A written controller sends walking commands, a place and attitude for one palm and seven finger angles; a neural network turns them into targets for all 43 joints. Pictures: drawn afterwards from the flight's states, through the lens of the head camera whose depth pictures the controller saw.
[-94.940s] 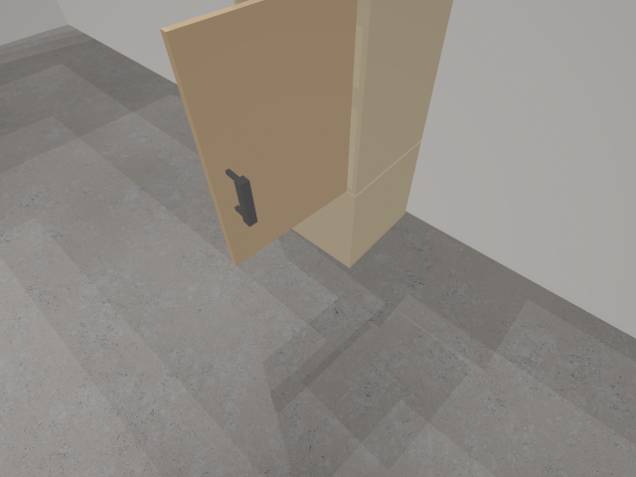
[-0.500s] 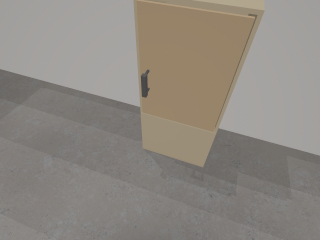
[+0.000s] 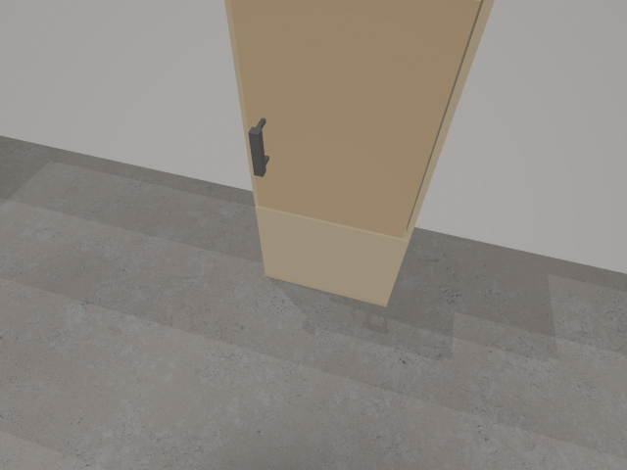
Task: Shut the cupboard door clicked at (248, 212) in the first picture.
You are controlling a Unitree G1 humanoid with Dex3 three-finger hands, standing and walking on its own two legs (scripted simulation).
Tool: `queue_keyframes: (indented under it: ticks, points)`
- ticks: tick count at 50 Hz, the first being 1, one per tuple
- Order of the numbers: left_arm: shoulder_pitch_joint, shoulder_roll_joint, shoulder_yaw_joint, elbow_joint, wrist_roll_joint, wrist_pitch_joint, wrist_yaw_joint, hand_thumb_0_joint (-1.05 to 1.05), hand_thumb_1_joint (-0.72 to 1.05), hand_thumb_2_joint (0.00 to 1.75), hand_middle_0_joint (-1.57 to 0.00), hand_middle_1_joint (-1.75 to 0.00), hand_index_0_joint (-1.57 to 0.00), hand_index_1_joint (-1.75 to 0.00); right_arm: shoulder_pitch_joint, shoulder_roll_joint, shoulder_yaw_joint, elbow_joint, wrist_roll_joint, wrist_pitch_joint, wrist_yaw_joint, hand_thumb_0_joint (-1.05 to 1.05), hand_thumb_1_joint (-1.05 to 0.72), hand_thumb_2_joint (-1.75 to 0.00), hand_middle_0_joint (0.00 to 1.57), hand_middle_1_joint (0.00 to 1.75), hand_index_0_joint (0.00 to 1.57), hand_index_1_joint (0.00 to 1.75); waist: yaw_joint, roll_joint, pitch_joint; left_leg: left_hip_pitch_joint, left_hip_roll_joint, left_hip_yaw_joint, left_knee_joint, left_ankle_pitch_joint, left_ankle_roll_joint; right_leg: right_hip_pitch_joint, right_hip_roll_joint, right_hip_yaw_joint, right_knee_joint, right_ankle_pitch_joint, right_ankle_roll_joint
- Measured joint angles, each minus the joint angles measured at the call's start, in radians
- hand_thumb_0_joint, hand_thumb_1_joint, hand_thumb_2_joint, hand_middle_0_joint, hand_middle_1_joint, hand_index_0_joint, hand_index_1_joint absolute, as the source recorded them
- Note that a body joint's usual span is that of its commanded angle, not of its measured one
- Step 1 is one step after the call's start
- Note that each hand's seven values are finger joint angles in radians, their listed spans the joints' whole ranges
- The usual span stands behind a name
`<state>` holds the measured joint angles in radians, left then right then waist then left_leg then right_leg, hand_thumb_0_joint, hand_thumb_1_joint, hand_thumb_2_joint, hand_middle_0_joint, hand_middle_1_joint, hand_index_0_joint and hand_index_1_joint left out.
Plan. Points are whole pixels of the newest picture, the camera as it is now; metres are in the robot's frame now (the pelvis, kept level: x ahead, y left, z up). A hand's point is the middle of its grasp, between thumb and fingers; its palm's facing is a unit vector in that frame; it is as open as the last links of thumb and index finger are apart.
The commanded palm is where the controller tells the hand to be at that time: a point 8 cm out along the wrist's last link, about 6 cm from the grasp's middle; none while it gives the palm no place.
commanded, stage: turn to face it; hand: left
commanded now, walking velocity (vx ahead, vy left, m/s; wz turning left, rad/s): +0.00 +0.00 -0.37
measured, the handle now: (261, 147) +0.79 +0.17 -0.10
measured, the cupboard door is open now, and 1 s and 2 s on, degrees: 0 0 0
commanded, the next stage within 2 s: take the last steps up to it in 0.42 s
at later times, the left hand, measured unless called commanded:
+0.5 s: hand out of the picture +0.06 +0.18 -0.17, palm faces -0.08 -0.97 -0.23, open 7.4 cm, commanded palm none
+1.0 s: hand out of the picture +0.09 +0.16 -0.16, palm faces -0.10 -0.97 -0.20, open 7.3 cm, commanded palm none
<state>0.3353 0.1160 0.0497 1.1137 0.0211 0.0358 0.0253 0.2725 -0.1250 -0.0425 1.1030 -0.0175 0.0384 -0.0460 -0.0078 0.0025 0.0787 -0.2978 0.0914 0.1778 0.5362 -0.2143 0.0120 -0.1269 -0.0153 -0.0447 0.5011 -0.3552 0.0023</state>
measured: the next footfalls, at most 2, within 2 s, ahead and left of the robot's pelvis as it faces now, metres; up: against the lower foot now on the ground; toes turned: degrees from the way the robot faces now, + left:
right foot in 0.78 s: +0.04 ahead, -0.12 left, +0.00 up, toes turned -13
left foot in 1.18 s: +0.31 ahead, +0.12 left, +0.00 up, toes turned -2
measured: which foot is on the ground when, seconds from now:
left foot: down 0.00-0.78, up 0.80-1.00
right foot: down 0.00-0.54, up 0.56-0.76, down 0.78-1.00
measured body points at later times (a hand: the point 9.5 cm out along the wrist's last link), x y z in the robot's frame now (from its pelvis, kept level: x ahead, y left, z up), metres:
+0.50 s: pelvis +0.01 +0.00 +0.00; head +0.04 -0.01 +0.45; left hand +0.06 +0.23 -0.15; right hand +0.05 -0.26 -0.15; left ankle +0.02 +0.11 -0.72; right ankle -0.05 -0.12 -0.73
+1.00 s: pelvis +0.08 -0.02 +0.01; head +0.11 -0.03 +0.46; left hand +0.09 +0.21 -0.14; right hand +0.03 -0.25 -0.15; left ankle +0.13 +0.11 -0.67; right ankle +0.00 -0.11 -0.73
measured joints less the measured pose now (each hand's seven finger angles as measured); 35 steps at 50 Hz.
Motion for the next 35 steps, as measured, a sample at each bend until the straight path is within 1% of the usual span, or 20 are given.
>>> queue_keyframes:
  ticks: [9,11,14,15,16,18,20,21,23,24,25,26,27,28,30,32,33,35]
  points:
    - [-0.07,0.043,0.022,-0.065,0.007,0.012,-0.009,0.0,0.91,0.9,-0.2,-0.3,-0.2,-0.3,-0.034,-0.039,-0.016,-0.05,-0.003,-0.004,-0.006,0.0,-0.91,-0.89,0.2,0.3,0.2,0.3,0.002,-0.012,0.003,-0.027,0.026,0.052,0.046,-0.032,-0.002,-0.07,0.012,0.057,0.08,-0.029,-0.003]
    - [-0.092,0.051,0.024,-0.082,0.008,0.012,-0.012,0.0,0.91,0.9,-0.2,-0.3,-0.2,-0.3,-0.041,-0.048,-0.019,-0.06,-0.005,-0.005,-0.004,0.0,-0.91,-0.89,0.2,0.3,0.2,0.3,0.001,-0.005,0.005,-0.035,0.031,0.058,0.055,-0.034,-0.004,-0.086,0.016,0.063,0.1,-0.036,-0.006]
    - [-0.117,0.052,0.024,-0.104,0.012,0.007,-0.015,0.0,0.91,0.9,-0.2,-0.3,-0.2,-0.3,-0.05,-0.065,-0.022,-0.069,-0.005,0.003,0.0,0.0,-0.91,-0.89,0.2,0.3,0.2,0.3,0.0,0.026,0.006,-0.042,0.048,0.051,0.066,-0.036,-0.013,-0.086,0.032,0.059,0.095,-0.032,-0.011]
    - [-0.118,0.051,0.022,-0.111,0.013,0.001,-0.014,0.0,0.91,0.9,-0.2,-0.3,-0.2,-0.3,-0.052,-0.07,-0.023,-0.072,-0.004,0.007,0.002,0.0,-0.91,-0.89,0.2,0.3,0.2,0.3,0.0,0.034,0.002,-0.045,0.048,0.044,0.07,-0.042,-0.017,-0.084,0.036,0.058,0.09,-0.029,-0.015]
    - [-0.117,0.051,0.02,-0.116,0.014,-0.004,-0.013,0.0,0.91,0.9,-0.2,-0.3,-0.2,-0.3,-0.055,-0.073,-0.025,-0.077,-0.003,0.013,0.004,0.0,-0.91,-0.89,0.2,0.3,0.2,0.3,0.001,0.036,-0.002,-0.054,0.038,0.025,0.093,-0.083,-0.023,-0.083,0.036,0.06,0.086,-0.028,-0.02]
    - [-0.113,0.049,0.017,-0.122,0.014,-0.012,-0.007,0.0,0.91,0.9,-0.2,-0.3,-0.2,-0.3,-0.068,-0.078,-0.026,-0.085,-0.003,0.025,0.007,0.0,-0.91,-0.89,0.2,0.3,0.2,0.3,0.009,0.034,-0.005,-0.082,0.005,-0.03,0.209,-0.195,-0.028,-0.078,0.037,0.072,0.072,-0.02,-0.026]
    - [-0.105,0.047,0.016,-0.123,0.014,-0.012,0.0,0.0,0.91,0.9,-0.2,-0.3,-0.2,-0.3,-0.087,-0.078,-0.024,-0.097,0.001,0.027,0.008,0.01,-0.91,-0.89,0.2,0.3,0.2,0.3,0.018,0.024,-0.002,-0.1,-0.029,-0.07,0.317,-0.253,-0.032,-0.07,0.039,0.095,0.052,-0.006,-0.027]
    - [-0.1,0.048,0.017,-0.121,0.015,-0.01,0.003,0.0,0.91,0.9,-0.2,-0.3,-0.2,-0.3,-0.097,-0.076,-0.022,-0.105,0.003,0.024,0.007,0.01,-0.91,-0.89,0.2,0.3,0.2,0.3,0.021,0.017,0.0,-0.099,-0.043,-0.085,0.337,-0.267,-0.033,-0.065,0.039,0.106,0.042,0.001,-0.026]
    - [-0.091,0.052,0.019,-0.118,0.015,-0.004,0.006,0.0,0.91,0.9,-0.2,-0.3,-0.2,-0.3,-0.113,-0.068,-0.016,-0.122,0.007,0.016,0.007,0.01,-0.91,-0.89,0.2,0.3,0.2,0.3,0.022,0.001,0.002,-0.078,-0.063,-0.106,0.297,-0.258,-0.035,-0.058,0.041,0.126,0.028,0.01,-0.02]
    - [-0.087,0.056,0.021,-0.115,0.013,-0.001,0.006,0.0,0.91,0.9,-0.2,-0.3,-0.2,-0.3,-0.119,-0.064,-0.012,-0.131,0.009,0.011,0.007,0.01,-0.91,-0.89,0.2,0.3,0.2,0.3,0.022,-0.006,0.002,-0.055,-0.068,-0.113,0.236,-0.223,-0.036,-0.058,0.043,0.135,0.029,0.01,-0.016]
    - [-0.082,0.059,0.022,-0.113,0.01,0.003,0.006,0.0,0.91,0.9,-0.2,-0.3,-0.2,-0.3,-0.122,-0.061,-0.009,-0.139,0.01,0.003,0.007,0.01,-0.91,-0.89,0.2,0.3,0.2,0.3,0.02,-0.011,0.002,-0.024,-0.07,-0.118,0.152,-0.156,-0.035,-0.061,0.047,0.142,0.038,0.006,-0.011]
    - [-0.076,0.061,0.022,-0.114,0.006,0.008,0.005,0.0,0.91,0.9,-0.2,-0.3,-0.2,-0.3,-0.12,-0.063,-0.004,-0.148,0.009,-0.007,0.008,0.0,-0.91,-0.89,0.2,0.3,0.2,0.3,0.018,-0.004,-0.003,0.009,-0.061,-0.128,0.066,-0.069,-0.026,-0.07,0.061,0.144,0.056,-0.004,-0.006]
    - [-0.077,0.065,0.022,-0.112,0.001,0.012,0.003,0.0,0.91,0.9,-0.2,-0.3,-0.2,-0.3,-0.12,-0.061,-0.002,-0.151,0.005,-0.017,0.005,0.0,-0.91,-0.89,0.2,0.3,0.2,0.3,0.014,-0.007,-0.006,0.017,-0.059,-0.128,0.048,-0.076,-0.013,-0.086,0.065,0.143,0.089,-0.019,-0.003]
    - [-0.084,0.073,0.023,-0.108,-0.003,0.016,0.002,0.0,0.91,0.9,-0.2,-0.3,-0.2,-0.3,-0.121,-0.054,0.001,-0.149,0.001,-0.022,0.002,0.0,-0.91,-0.89,0.2,0.3,0.2,0.3,0.017,-0.022,-0.001,0.016,-0.064,-0.118,0.06,-0.092,-0.003,-0.107,0.058,0.14,0.144,-0.065,-0.003]
    - [-0.089,0.081,0.022,-0.107,-0.001,0.018,0.0,0.0,0.91,0.9,-0.2,-0.3,-0.2,-0.3,-0.113,-0.043,0.012,-0.146,-0.008,-0.025,0.003,0.0,-0.91,-0.89,0.2,0.3,0.2,0.3,0.026,-0.04,0.002,0.032,-0.066,-0.097,0.057,-0.108,0.006,-0.147,0.048,0.121,0.257,-0.132,-0.005]
    - [-0.096,0.081,0.018,-0.103,0.005,0.018,-0.009,0.01,0.91,0.9,-0.2,-0.3,-0.2,-0.3,-0.092,-0.037,0.02,-0.139,-0.014,-0.03,0.005,0.0,-0.91,-0.89,0.2,0.3,0.2,0.3,0.023,-0.038,0.001,0.058,-0.064,-0.089,0.022,-0.098,0.006,-0.176,0.036,0.089,0.332,-0.14,-0.007]
    - [-0.101,0.078,0.015,-0.101,0.006,0.015,-0.014,0.01,0.91,0.9,-0.2,-0.3,-0.2,-0.3,-0.079,-0.036,0.023,-0.134,-0.016,-0.032,0.008,0.0,-0.91,-0.89,0.2,0.3,0.2,0.3,0.019,-0.031,0.0,0.071,-0.063,-0.09,0.003,-0.089,0.005,-0.181,0.029,0.07,0.339,-0.138,-0.01]
    - [-0.106,0.069,0.006,-0.102,0.007,0.004,-0.024,0.01,0.91,0.9,-0.2,-0.3,-0.2,-0.3,-0.05,-0.037,0.026,-0.117,-0.016,-0.032,0.013,0.0,-0.91,-0.89,0.2,0.3,0.2,0.3,0.011,-0.014,-0.003,0.095,-0.06,-0.094,-0.028,-0.077,0.003,-0.173,0.016,0.037,0.293,-0.128,-0.014]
